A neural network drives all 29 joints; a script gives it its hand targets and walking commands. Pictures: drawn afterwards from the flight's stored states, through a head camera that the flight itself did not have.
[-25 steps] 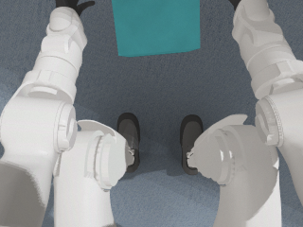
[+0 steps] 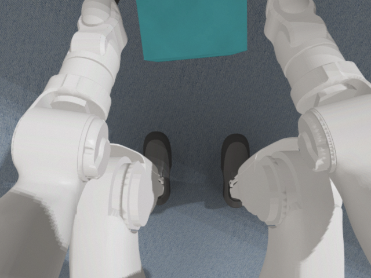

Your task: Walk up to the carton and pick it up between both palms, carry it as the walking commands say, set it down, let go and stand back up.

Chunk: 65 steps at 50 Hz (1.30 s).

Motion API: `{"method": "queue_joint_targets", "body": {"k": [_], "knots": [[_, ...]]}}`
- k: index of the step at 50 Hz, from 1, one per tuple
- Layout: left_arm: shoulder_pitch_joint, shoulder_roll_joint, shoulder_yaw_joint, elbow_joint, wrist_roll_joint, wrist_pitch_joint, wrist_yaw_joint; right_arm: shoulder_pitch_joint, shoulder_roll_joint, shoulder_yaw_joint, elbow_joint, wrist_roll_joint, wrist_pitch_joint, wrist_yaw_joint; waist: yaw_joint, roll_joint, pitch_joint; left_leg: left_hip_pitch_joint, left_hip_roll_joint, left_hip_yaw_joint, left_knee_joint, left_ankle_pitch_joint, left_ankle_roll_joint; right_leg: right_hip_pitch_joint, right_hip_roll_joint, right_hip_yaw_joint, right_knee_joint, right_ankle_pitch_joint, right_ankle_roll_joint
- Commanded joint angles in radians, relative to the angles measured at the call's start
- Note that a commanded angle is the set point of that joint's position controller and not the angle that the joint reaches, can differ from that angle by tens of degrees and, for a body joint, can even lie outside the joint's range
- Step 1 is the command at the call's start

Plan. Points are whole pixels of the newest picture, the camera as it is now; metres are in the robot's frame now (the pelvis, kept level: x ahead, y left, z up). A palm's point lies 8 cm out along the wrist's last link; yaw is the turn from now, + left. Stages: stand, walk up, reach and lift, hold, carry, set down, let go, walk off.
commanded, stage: reach and lift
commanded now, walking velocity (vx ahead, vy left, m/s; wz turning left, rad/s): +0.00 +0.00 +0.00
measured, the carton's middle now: (191, 17) +0.52 +0.00 -0.28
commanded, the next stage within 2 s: none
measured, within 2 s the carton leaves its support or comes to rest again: leaves its support in 0.50 s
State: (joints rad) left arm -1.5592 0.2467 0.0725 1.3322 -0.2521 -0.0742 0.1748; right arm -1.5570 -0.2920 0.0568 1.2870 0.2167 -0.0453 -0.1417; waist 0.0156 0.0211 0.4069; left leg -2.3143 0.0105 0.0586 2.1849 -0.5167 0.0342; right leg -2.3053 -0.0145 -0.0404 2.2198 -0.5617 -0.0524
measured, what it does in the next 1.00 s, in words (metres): stands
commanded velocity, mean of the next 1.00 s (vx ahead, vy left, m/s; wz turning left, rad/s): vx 0.00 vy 0.00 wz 0.00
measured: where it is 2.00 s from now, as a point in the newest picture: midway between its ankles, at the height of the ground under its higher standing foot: (194, 180)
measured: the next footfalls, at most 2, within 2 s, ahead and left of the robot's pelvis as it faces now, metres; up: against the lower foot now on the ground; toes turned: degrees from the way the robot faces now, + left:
none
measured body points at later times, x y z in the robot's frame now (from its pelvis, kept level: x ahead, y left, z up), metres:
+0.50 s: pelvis +0.01 +0.00 -0.01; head +0.38 -0.02 +0.24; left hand +0.55 +0.14 -0.20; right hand +0.56 -0.14 -0.20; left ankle +0.13 +0.11 -0.33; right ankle +0.11 -0.10 -0.33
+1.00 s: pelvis +0.00 +0.01 +0.00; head +0.35 -0.02 +0.28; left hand +0.55 +0.13 -0.15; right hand +0.56 -0.14 -0.15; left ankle +0.13 +0.12 -0.33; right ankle +0.11 -0.10 -0.33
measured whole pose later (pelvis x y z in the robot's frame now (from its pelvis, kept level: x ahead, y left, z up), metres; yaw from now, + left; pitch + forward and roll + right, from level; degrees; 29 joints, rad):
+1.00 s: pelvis +0.00 +0.01 +0.00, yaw -2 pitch +36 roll +3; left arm -1.37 0.14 0.33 1.03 -0.02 0.17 0.15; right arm -1.43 -0.19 -0.24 1.07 -0.07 0.17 -0.13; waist 0.04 0.01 0.27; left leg -2.28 -0.07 0.03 2.20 -0.56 -0.03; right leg -2.30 0.05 0.01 2.23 -0.56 -0.01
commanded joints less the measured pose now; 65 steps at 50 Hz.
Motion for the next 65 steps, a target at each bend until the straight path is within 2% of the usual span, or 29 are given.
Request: {"method": "queue_joint_targets", "body": {"k": [1, 4, 8, 13, 19, 27, 35, 37, 48, 59, 65], "knots": [[-0.123, -0.153, -0.025, -0.08, 0.009, -0.018, -0.036, -0.203, 0.137, 0.03, -0.092, -0.007, -0.016, 0.034, 0.009, -0.052, -1.075, 0.565, -0.091, -0.078, -0.122, 0.303, -0.051, 0.567, 0.091, 0.107, -0.165, 0.315, 0.044], [-0.167, -0.302, -0.034, -0.082, 0.03, -0.008, -0.075, -0.249, 0.291, 0.043, -0.099, -0.025, -0.004, 0.071, 0.014, -0.053, -1.042, 0.553, -0.101, -0.08, -0.118, 0.295, -0.049, 0.551, 0.103, 0.104, -0.158, 0.309, 0.039], [-0.264, -0.655, -0.064, -0.113, 0.075, 0.033, -0.178, -0.348, 0.64, 0.064, -0.141, -0.067, 0.029, 0.172, 0.007, -0.045, -0.995, 0.526, -0.121, -0.078, -0.097, 0.272, -0.043, 0.511, 0.124, 0.094, -0.139, 0.293, 0.025], [-0.255, -0.836, -0.028, -0.186, 0.126, 0.085, -0.251, -0.323, 0.808, 0.023, -0.178, -0.12, 0.07, 0.245, 0.002, -0.048, -0.947, 0.497, -0.137, -0.058, -0.064, 0.269, -0.034, 0.477, 0.138, 0.075, -0.12, 0.305, 0.018], [-0.236, -0.953, -0.023, -0.243, 0.119, 0.112, -0.294, -0.295, 0.933, 0.012, -0.209, -0.13, 0.094, 0.285, 0.0, -0.056, -0.951, 0.472, -0.149, -0.049, -0.038, 0.314, -0.028, 0.477, 0.148, 0.076, -0.1, 0.364, 0.017], [-0.243, -1.003, -0.024, -0.299, 0.099, 0.123, -0.308, -0.298, 1.0, 0.016, -0.24, -0.127, 0.104, 0.298, 0.019, -0.072, -0.949, 0.432, -0.162, -0.044, -0.042, 0.338, -0.023, 0.49, 0.153, 0.082, -0.09, 0.403, 0.018], [-0.344, -1.039, -0.064, -0.41, 0.074, 0.138, -0.298, -0.336, 1.048, 0.021, -0.287, -0.138, 0.121, 0.28, 0.008, -0.088, -1.114, 0.49, -0.173, -0.031, -0.064, 0.329, -0.037, 0.585, 0.159, 0.069, -0.107, 0.402, 0.028], [-0.365, -1.034, -0.057, -0.422, 0.085, 0.148, -0.295, -0.338, 1.046, 0.0, -0.275, -0.158, 0.133, 0.276, 0.005, -0.084, -1.117, 0.482, -0.172, -0.023, -0.074, 0.285, -0.04, 0.571, 0.159, 0.066, -0.121, 0.351, 0.027], [-0.38, -1.096, -0.024, -0.48, 0.163, 0.21, -0.286, -0.353, 1.101, -0.03, -0.312, -0.225, 0.187, 0.276, 0.014, -0.089, -1.235, 0.564, -0.18, -0.002, -0.135, 0.221, -0.045, 0.586, 0.166, 0.036, -0.17, 0.269, 0.038], [-0.355, -1.166, -0.048, -0.561, 0.228, 0.273, -0.306, -0.325, 1.181, -0.007, -0.37, -0.266, 0.239, 0.277, 0.024, -0.102, -1.354, 0.583, -0.183, 0.006, -0.178, 0.23, -0.043, 0.636, 0.179, 0.029, -0.221, 0.299, 0.049], [-0.349, -1.155, -0.081, -0.62, 0.252, 0.281, -0.304, -0.3, 1.21, 0.02, -0.387, -0.265, 0.247, 0.27, 0.047, -0.109, -1.406, 0.608, -0.183, 0.003, -0.199, 0.256, -0.046, 0.665, 0.188, 0.03, -0.239, 0.33, 0.054]]}}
